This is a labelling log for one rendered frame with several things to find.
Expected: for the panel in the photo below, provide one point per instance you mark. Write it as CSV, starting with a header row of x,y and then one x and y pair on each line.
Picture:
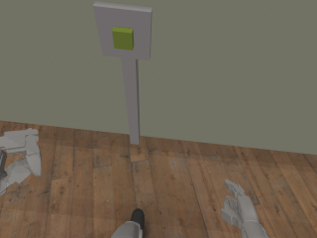
x,y
138,18

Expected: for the robot left hand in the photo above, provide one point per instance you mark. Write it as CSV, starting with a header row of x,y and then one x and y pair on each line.
x,y
20,142

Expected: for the robot left shin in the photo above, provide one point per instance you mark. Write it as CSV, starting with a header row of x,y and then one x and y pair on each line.
x,y
133,222

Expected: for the robot right hand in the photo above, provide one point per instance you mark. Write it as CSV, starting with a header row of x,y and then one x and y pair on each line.
x,y
243,208

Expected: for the left robot thigh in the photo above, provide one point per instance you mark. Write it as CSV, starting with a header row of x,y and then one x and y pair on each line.
x,y
128,230

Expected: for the robot right forearm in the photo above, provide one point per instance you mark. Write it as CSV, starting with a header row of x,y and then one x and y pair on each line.
x,y
252,229

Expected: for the button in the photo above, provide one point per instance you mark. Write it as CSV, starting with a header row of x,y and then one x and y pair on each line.
x,y
123,38

